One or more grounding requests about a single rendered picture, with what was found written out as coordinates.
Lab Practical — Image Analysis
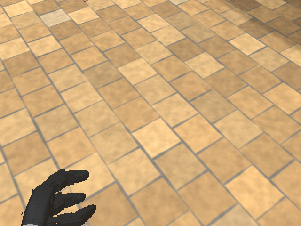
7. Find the robot left hand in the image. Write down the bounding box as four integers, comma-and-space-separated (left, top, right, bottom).
21, 169, 97, 226

